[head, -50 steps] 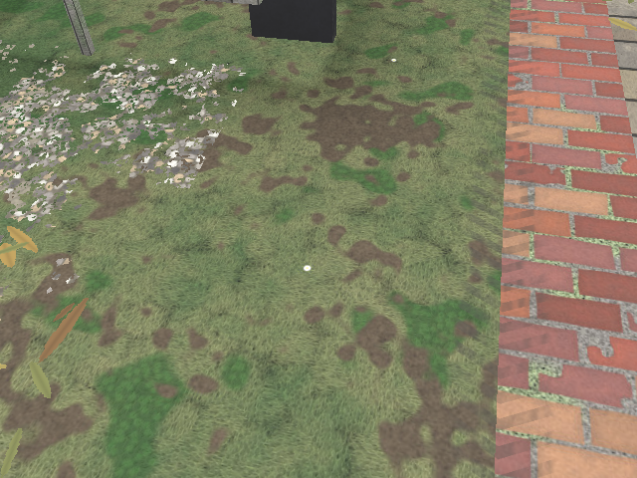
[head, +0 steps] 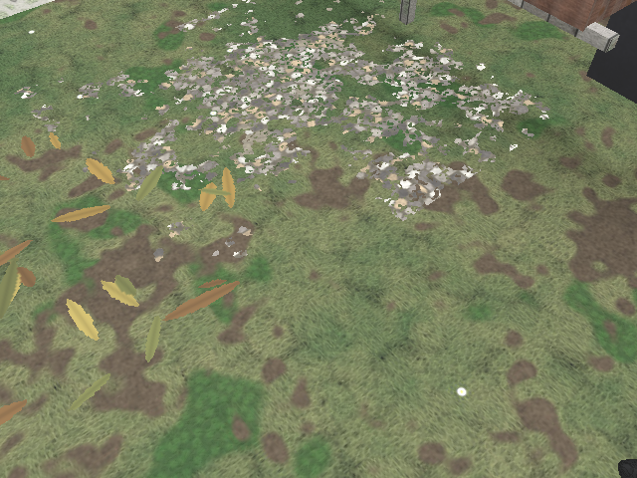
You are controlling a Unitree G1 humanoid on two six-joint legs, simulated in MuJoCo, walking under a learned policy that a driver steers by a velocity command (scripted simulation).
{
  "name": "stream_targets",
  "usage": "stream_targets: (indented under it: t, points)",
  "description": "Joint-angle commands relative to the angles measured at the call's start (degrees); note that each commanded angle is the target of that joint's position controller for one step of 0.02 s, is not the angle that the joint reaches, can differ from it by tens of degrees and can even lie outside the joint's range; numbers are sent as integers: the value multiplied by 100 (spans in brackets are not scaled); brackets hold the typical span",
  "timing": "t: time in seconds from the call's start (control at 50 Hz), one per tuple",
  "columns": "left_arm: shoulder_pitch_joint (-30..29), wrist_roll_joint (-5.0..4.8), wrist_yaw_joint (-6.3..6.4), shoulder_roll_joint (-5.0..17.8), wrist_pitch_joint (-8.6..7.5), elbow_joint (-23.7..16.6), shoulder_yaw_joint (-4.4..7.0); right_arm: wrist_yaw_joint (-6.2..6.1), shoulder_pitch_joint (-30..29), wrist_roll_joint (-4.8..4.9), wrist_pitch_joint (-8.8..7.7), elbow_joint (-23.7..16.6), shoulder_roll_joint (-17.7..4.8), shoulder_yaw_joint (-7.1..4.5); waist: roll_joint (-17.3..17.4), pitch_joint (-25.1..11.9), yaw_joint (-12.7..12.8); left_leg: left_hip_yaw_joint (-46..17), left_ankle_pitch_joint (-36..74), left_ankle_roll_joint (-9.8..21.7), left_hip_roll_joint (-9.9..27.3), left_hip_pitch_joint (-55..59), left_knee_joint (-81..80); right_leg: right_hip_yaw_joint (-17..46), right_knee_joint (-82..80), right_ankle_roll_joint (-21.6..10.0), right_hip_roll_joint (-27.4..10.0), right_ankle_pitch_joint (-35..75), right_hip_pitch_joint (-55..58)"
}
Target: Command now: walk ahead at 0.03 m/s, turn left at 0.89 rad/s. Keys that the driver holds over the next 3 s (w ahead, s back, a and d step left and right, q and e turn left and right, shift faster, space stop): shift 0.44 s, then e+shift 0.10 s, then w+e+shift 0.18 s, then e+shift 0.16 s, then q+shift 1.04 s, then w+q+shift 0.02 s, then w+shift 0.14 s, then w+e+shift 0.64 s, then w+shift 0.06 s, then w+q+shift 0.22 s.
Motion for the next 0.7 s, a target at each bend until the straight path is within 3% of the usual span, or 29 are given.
stream_targets:
  t: [0.02,0.04,0.06,0.1,0.18,0.24,0.3,0.34,0.36,0.38,0.4,0.42,0.44,0.46,0.5,0.54,0.56,0.58,0.6,0.64,0.7]
  points:
    - [-99,190,33,853,-22,-589,259,101,417,-46,-152,-430,-991,-235,-1552,-960,-161,757,-1364,-478,723,-1374,2505,2602,-987,-1727,-2703,1067,1445]
    - [-271,112,73,583,10,-651,171,106,446,-41,-131,-260,-1116,-272,-1104,-794,-132,887,-907,-583,933,-1373,2857,1924,-868,-1561,-2313,626,1300]
    - [-338,43,111,453,76,-684,111,77,497,-62,-71,-96,-969,-237,-746,-665,-96,1018,-573,-654,995,-1355,3160,1376,-793,-1309,-1907,288,1174]
    - [-289,2,151,507,164,-665,51,70,504,-74,-33,-76,-573,-79,-568,-418,-3,1401,-283,-723,1028,-1423,3430,850,-871,-1248,-1641,645,955]
    - [64,47,113,636,261,-509,73,23,166,-62,-117,-172,-256,72,-981,-648,265,1751,-371,-819,1243,-1177,2311,394,-854,-1404,-1520,1068,1442]
    - [11,-21,60,757,297,-443,109,48,127,-112,-145,-141,-111,161,-1208,-783,293,1936,-537,-739,1413,-455,1161,275,-838,-1458,-1621,914,1348]
    - [152,-97,28,790,323,-308,100,98,220,-105,-150,-23,-168,159,-1352,-792,328,2111,-343,-586,1406,104,96,388,-757,-1492,-1773,793,1284]
    - [164,-190,28,741,337,-207,58,141,547,-122,-166,175,-68,169,-1252,-767,110,2279,557,-348,1303,830,-1333,260,-469,-1324,-1696,942,1049]
    - [424,-236,28,644,317,-79,23,150,619,-154,-175,222,-105,167,-1124,-751,85,2193,1040,-163,1302,1341,-1995,128,-320,-1052,-1561,772,754]
    - [627,-146,-4,425,259,-35,-48,131,705,-219,-173,180,-343,139,-506,-965,153,1371,1597,76,1944,2109,-2062,-186,221,-571,-1277,-57,159]
    - [682,85,-71,8,153,-196,-182,95,408,-300,-137,105,-797,64,1072,-879,461,270,2687,668,3001,2052,-1909,-943,795,-53,-588,-1629,-599]
    - [78,74,-24,265,127,-318,-129,124,362,-423,-209,96,-396,154,1160,-801,14,34,2186,1196,3296,1245,-2207,-706,1123,113,-685,-2381,-392]
    - [-44,-14,-16,428,144,-306,-71,142,163,-461,-298,109,-146,244,928,-569,63,215,1851,1130,3045,1101,-2274,-610,1368,150,-745,-2228,-288]
    - [157,-38,-24,317,184,-141,-84,140,-2,-439,-372,187,43,297,842,-563,164,598,1728,923,2810,1116,-2218,-608,1341,185,-773,-2025,-206]
    - [349,-53,-28,423,277,-17,-42,112,-96,-357,-467,247,-85,260,920,-397,144,958,2532,815,2722,1114,-2040,-642,1603,264,-761,-1772,-188]
    - [373,-177,-53,597,321,-102,27,44,130,-319,-405,306,-420,120,830,-327,31,1023,3419,1042,2917,1315,-1882,-757,2362,288,-593,-2207,-581]
    - [387,-223,-72,609,340,-139,29,12,525,-266,-364,371,-555,38,739,-486,-169,822,1975,1162,3108,1675,-2185,-824,2751,253,-615,-2261,-1004]
    - [190,-279,-100,574,348,-238,19,-7,813,-189,-372,440,-598,-1,676,-354,-360,448,-201,1201,3309,1900,-2626,-727,2979,175,-782,-2135,-1553]
    - [-29,-321,-110,536,346,-360,13,-24,854,-125,-423,483,-619,-18,783,-51,-424,76,-1535,1153,3443,2013,-3000,-636,3041,86,-877,-2001,-2131]
    - [-161,-315,-128,471,269,-462,14,-47,884,-114,-587,551,-509,-17,634,187,-414,-57,-1987,1035,3581,2385,-3304,-481,3024,-42,-996,-1714,-2758]
    - [-74,-279,-210,336,128,-499,1,-8,806,-154,-812,590,-456,-69,415,1,-328,755,-1091,818,3500,2637,-3417,-546,2781,-134,-1142,-1246,-2697]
